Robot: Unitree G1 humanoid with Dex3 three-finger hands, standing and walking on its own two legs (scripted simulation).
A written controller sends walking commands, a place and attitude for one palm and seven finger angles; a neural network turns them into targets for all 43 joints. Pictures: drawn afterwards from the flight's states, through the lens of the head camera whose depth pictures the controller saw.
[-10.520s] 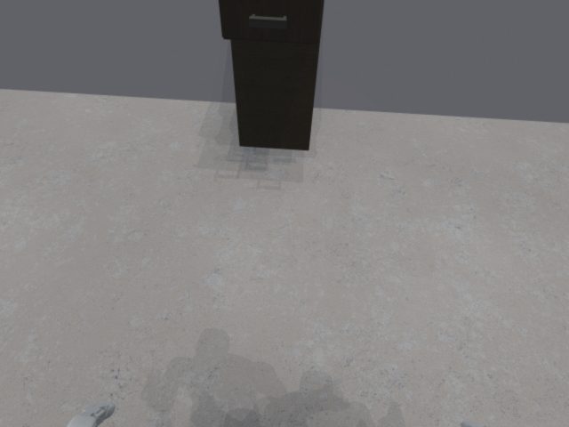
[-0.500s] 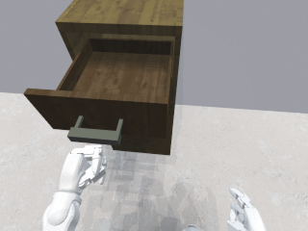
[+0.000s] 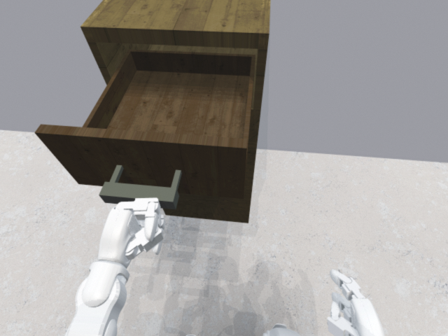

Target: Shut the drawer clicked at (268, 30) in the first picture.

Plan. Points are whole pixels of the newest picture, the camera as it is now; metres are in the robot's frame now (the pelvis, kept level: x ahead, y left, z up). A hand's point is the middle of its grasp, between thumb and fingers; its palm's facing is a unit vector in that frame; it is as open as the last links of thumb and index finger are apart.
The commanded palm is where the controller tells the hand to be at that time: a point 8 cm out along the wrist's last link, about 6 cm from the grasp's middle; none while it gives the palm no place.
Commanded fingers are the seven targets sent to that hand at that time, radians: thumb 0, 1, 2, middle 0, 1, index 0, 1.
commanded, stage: push the drawer shut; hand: left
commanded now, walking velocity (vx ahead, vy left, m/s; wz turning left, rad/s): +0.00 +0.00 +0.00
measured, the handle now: (144, 184) +0.36 +0.16 +0.06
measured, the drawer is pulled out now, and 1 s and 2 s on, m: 0.27 0.16 0.04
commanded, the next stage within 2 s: none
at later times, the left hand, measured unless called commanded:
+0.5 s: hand (163, 200) +0.33 +0.12 +0.06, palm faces -0.09 -0.99 -0.05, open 3.1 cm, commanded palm +0.32 +0.18 +0.07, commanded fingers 0.00 0.90 0.90 -1.40 -1.60 -1.40 -1.60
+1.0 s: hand (172, 173) +0.39 +0.12 +0.06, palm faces -0.08 -1.00 -0.05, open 3.2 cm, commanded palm +0.37 +0.18 +0.07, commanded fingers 0.00 0.90 0.90 -1.40 -1.60 -1.40 -1.60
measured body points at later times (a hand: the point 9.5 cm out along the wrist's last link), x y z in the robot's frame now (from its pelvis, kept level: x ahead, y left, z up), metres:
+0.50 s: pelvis -0.01 +0.00 +0.01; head +0.05 -0.01 +0.45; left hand +0.33 +0.18 +0.06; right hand +0.13 -0.25 -0.10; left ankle -0.04 +0.11 -0.70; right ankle +0.03 -0.11 -0.70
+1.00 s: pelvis -0.01 +0.00 +0.01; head +0.07 -0.01 +0.45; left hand +0.39 +0.17 +0.06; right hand +0.08 -0.25 -0.11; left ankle -0.04 +0.11 -0.70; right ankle +0.03 -0.11 -0.70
